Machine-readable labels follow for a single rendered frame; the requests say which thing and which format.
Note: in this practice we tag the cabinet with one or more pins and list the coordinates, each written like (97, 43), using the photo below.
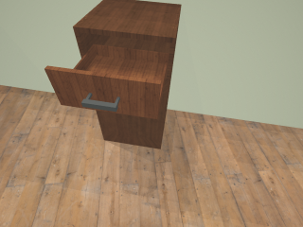
(134, 24)

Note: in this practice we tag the drawer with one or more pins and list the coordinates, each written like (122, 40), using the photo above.
(108, 72)

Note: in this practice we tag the handle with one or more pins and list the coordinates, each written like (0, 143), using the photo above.
(100, 105)

